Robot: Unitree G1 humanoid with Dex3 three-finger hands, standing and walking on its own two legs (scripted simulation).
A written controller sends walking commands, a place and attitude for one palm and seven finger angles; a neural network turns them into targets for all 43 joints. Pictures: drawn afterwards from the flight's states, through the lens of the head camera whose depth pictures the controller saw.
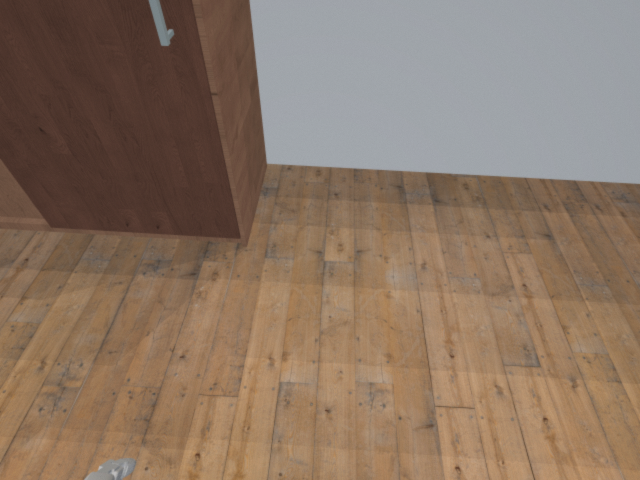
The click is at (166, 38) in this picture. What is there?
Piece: wardrobe's sliding door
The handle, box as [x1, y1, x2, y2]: [149, 0, 173, 45]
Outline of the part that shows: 149,0 161,45 168,45 169,39 172,36 173,31 172,29 169,29 167,31 166,30 159,1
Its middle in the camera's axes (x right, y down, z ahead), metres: -0.39 -0.58 +0.89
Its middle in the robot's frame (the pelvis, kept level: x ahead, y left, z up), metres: +1.06 +0.45 +0.20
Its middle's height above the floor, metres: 0.97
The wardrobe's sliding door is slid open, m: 0.00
